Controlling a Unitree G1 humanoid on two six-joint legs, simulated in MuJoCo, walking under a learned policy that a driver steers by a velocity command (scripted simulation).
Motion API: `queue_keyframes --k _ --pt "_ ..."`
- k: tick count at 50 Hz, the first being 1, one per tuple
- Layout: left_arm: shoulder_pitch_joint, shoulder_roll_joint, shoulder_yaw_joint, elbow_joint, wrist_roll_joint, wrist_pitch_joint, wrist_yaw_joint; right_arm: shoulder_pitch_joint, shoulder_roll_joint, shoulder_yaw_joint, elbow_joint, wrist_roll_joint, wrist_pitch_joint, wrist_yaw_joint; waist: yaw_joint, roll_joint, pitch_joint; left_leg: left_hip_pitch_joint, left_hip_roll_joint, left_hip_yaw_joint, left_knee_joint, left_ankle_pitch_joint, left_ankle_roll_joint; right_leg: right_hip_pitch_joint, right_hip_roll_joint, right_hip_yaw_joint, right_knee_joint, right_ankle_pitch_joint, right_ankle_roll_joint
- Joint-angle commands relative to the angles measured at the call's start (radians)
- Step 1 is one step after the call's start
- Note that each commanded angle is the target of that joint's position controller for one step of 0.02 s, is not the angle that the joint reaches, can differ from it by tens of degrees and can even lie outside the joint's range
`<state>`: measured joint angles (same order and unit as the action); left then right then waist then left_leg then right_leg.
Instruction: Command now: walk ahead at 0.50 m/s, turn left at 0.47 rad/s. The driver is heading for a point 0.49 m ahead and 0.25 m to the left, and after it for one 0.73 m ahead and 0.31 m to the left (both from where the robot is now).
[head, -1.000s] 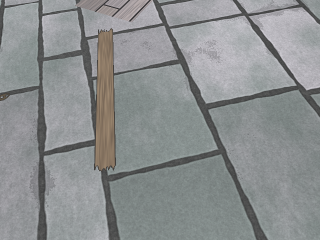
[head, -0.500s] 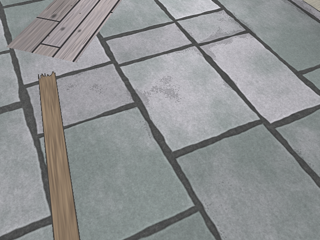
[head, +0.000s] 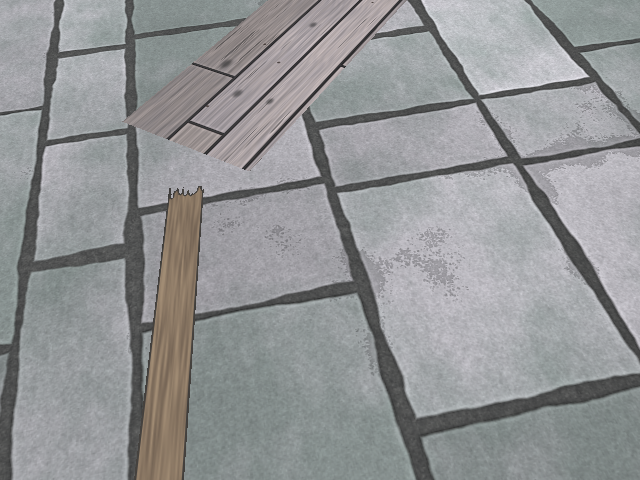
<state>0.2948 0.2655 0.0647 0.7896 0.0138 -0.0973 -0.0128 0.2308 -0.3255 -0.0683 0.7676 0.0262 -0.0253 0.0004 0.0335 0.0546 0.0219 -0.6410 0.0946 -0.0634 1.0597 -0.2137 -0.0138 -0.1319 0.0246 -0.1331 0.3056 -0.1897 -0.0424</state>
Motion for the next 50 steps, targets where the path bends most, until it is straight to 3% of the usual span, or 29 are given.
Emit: queue_keyframes --k 1,5,9,11,12,13,14,15,16,17,18,19,20,21,24,29,31,34,36,37,38,39,40,41,42,43,44,46,50 --pt "-0.082 0.134 0.033 -0.057 0.002 -0.022 0.011 0.007 -0.014 -0.002 -0.063 -0.003 -0.002 0.010 -0.034 -0.111 0.015 -0.050 0.039 -0.039 -0.114 0.154 -0.005 0.013 -0.276 0.118 -0.181 0.248 -0.146" --pt "-0.036 0.172 0.043 -0.026 -0.009 -0.007 0.021 -0.135 0.006 0.011 -0.112 -0.006 -0.011 0.037 0.021 -0.086 0.055 -0.021 0.020 0.036 -0.316 0.268 0.017 0.058 -0.278 0.016 -0.184 0.263 -0.124" --pt "0.011 0.203 0.055 0.009 -0.030 0.021 0.023 -0.221 -0.009 0.008 -0.170 -0.005 -0.008 0.057 0.037 -0.092 0.076 -0.045 -0.003 0.085 -0.409 0.168 0.062 0.199 -0.316 -0.027 -0.116 0.368 -0.099" --pt "0.000 0.232 0.063 0.010 -0.038 0.035 0.028 -0.192 -0.037 -0.007 -0.183 -0.008 -0.003 0.062 0.000 -0.124 0.032 0.048 -0.059 0.142 -0.419 0.064 0.100 0.238 -0.318 -0.058 0.001 0.675 -0.076" --pt "-0.008 0.245 0.067 0.007 -0.042 0.044 0.032 -0.125 -0.061 -0.022 -0.174 -0.007 0.000 0.061 -0.043 -0.141 -0.016 0.145 -0.100 0.171 -0.419 0.016 0.123 0.240 -0.310 -0.073 0.114 0.833 -0.064" --pt "-0.026 0.245 0.065 0.003 -0.047 0.052 0.035 0.013 -0.102 -0.048 -0.141 -0.004 0.003 0.054 -0.125 -0.129 -0.088 0.335 -0.147 0.188 -0.474 0.048 0.156 0.188 -0.280 -0.101 0.302 0.882 -0.038" --pt "-0.016 0.218 0.052 -0.007 -0.034 0.048 0.040 0.188 -0.174 -0.085 -0.095 -0.002 0.012 0.036 -0.204 -0.072 -0.179 0.639 -0.125 0.090 -0.506 0.087 0.200 -0.014 -0.241 -0.105 0.573 0.687 0.005" --pt "0.080 0.067 0.004 -0.064 0.013 0.026 0.025 0.182 -0.300 -0.106 -0.092 0.009 0.010 0.022 -0.092 0.218 -0.245 0.996 0.147 -0.446 -0.561 -0.012 0.380 -0.497 -0.054 -0.065 0.952 -0.256 0.077" --pt "0.006 0.112 0.001 -0.076 -0.016 -0.015 0.012 0.206 -0.241 -0.083 -0.134 0.000 -0.008 0.027 -0.145 0.124 -0.415 1.078 0.246 -0.786 -0.738 -0.175 0.458 -0.623 0.012 0.194 1.098 -0.420 0.074" --pt "-0.108 0.175 0.018 -0.108 -0.058 -0.037 0.003 0.178 -0.176 -0.064 -0.124 -0.010 -0.023 0.032 -0.171 0.054 -0.281 1.000 0.220 -0.650 -0.773 -0.122 0.394 -0.709 -0.042 0.227 1.090 -0.326 0.049" --pt "-0.132 0.160 0.011 -0.118 -0.054 -0.049 0.006 0.127 -0.151 -0.056 -0.124 -0.008 -0.031 0.031 -0.132 0.001 -0.185 0.860 0.178 -0.527 -0.769 -0.042 0.358 -0.691 -0.084 0.221 1.006 -0.239 0.033" --pt "-0.131 0.160 0.014 -0.106 -0.027 -0.051 0.014 0.057 -0.116 -0.046 -0.134 -0.008 -0.033 0.028 -0.086 -0.040 -0.119 0.717 0.138 -0.426 -0.772 0.073 0.329 -0.629 -0.117 0.219 0.915 -0.188 0.038" --pt "-0.112 0.171 0.022 -0.099 -0.012 -0.042 0.016 0.013 -0.089 -0.035 -0.151 -0.019 -0.035 0.024 -0.048 -0.020 -0.098 0.615 0.110 -0.363 -0.789 0.174 0.319 -0.549 -0.138 0.226 0.862 -0.152 0.044" --pt "-0.098 0.170 0.025 -0.098 -0.007 -0.029 0.014 -0.005 -0.085 -0.033 -0.162 -0.025 -0.034 0.021 -0.028 -0.012 -0.088 0.555 0.093 -0.340 -0.810 0.219 0.319 -0.503 -0.141 0.225 0.829 -0.134 0.053" --pt "-0.119 0.124 0.014 -0.106 0.003 -0.003 0.016 0.013 -0.114 -0.041 -0.151 -0.017 -0.039 0.004 -0.019 -0.025 -0.055 0.440 0.062 -0.252 -0.837 0.320 0.319 -0.473 -0.125 0.193 0.685 -0.064 0.098" --pt "-0.306 0.082 -0.008 -0.151 -0.007 -0.007 0.003 0.080 -0.136 -0.049 -0.122 -0.007 -0.026 -0.016 -0.090 0.017 -0.015 0.365 -0.011 -0.186 -0.823 0.173 0.242 -0.383 -0.053 0.180 0.321 0.254 0.119" --pt "-0.350 0.096 -0.005 -0.167 -0.018 -0.013 -0.005 0.116 -0.140 -0.051 -0.106 -0.002 -0.022 -0.017 -0.107 0.026 -0.011 0.386 0.008 -0.229 -0.801 0.123 0.232 -0.354 -0.035 0.193 0.262 0.280 0.113" --pt "-0.351 0.135 0.010 -0.174 -0.022 -0.025 -0.014 0.134 -0.126 -0.049 -0.095 0.001 -0.015 -0.021 -0.095 0.047 -0.015 0.473 0.041 -0.319 -0.717 0.082 0.214 -0.331 -0.030 0.224 0.194 0.203 0.084" --pt "-0.277 0.153 0.024 -0.157 -0.024 -0.034 -0.014 0.114 -0.120 -0.050 -0.100 -0.002 -0.008 -0.023 -0.049 0.077 -0.029 0.488 0.039 -0.355 -0.647 0.111 0.192 -0.237 -0.025 0.209 0.160 0.132 0.050" --pt "-0.189 0.174 0.038 -0.134 -0.017 -0.038 -0.008 0.108 -0.090 -0.039 -0.106 -0.005 -0.008 -0.021 -0.004 0.071 -0.076 0.467 -0.005 -0.332 -0.556 0.151 0.164 -0.100 -0.036 0.201 0.130 0.129 0.022" --pt "-0.051 0.220 0.053 -0.121 0.000 -0.042 0.000 0.107 -0.032 -0.017 -0.122 -0.016 -0.011 -0.017 0.057 -0.009 -0.202 0.369 -0.063 -0.261 -0.307 0.073 0.127 0.137 -0.178 0.330 0.147 0.080 -0.039" --pt "0.055 0.308 0.073 -0.093 0.014 -0.029 0.002 0.239 0.033 0.003 -0.150 0.005 -0.020 -0.017 0.014 -0.305 -0.335 0.024 -0.209 -0.117 0.033 -0.328 0.050 0.476 -0.412 0.766 0.075 -0.114 -0.202" --pt "0.061 0.244 0.063 -0.084 -0.014 -0.023 -0.006 0.255 -0.056 -0.008 -0.138 0.020 -0.023 -0.020 0.023 -0.326 -0.311 -0.139 -0.138 -0.121 0.199 -0.376 0.035 0.478 -0.462 0.962 0.003 -0.379 -0.228" --pt "0.013 0.168 0.042 -0.100 -0.017 -0.018 -0.002 0.154 -0.125 -0.027 -0.138 0.016 -0.018 -0.021 0.051 -0.217 -0.178 -0.176 -0.097 -0.120 0.248 -0.281 0.027 0.363 -0.412 0.813 -0.020 -0.394 -0.181" --pt "-0.037 0.142 0.032 -0.105 -0.009 -0.010 0.001 0.086 -0.131 -0.031 -0.149 0.003 -0.012 -0.022 0.042 -0.153 -0.102 -0.151 -0.063 -0.084 0.238 -0.206 0.022 0.245 -0.367 0.661 -0.025 -0.263 -0.146" --pt "-0.070 0.120 0.023 -0.099 -0.004 -0.005 0.002 0.048 -0.118 -0.033 -0.161 -0.008 -0.011 -0.020 0.026 -0.137 -0.046 -0.126 -0.038 -0.080 0.194 -0.155 0.020 0.148 -0.326 0.557 -0.044 -0.138 -0.134" --pt "-0.085 0.103 0.016 -0.092 0.001 -0.006 0.005 0.044 -0.101 -0.034 -0.166 -0.006 -0.008 -0.013 0.004 -0.155 -0.024 -0.084 -0.012 -0.077 0.159 -0.123 0.022 0.086 -0.293 0.472 -0.066 -0.055 -0.121" --pt "-0.085 0.101 0.018 -0.077 -0.005 -0.013 0.007 0.054 -0.056 -0.027 -0.171 0.005 0.002 -0.004 -0.011 -0.175 -0.015 -0.047 0.007 -0.051 0.112 -0.099 0.020 0.036 -0.272 0.371 -0.108 0.026 -0.125" --pt "-0.069 0.153 0.035 -0.043 -0.008 -0.018 0.009 -0.011 -0.024 -0.015 -0.203 -0.003 0.010 0.002 -0.008 -0.133 0.003 -0.099 0.025 -0.038 -0.030 0.013 0.001 0.050 -0.294 0.243 -0.153 0.176 -0.154"
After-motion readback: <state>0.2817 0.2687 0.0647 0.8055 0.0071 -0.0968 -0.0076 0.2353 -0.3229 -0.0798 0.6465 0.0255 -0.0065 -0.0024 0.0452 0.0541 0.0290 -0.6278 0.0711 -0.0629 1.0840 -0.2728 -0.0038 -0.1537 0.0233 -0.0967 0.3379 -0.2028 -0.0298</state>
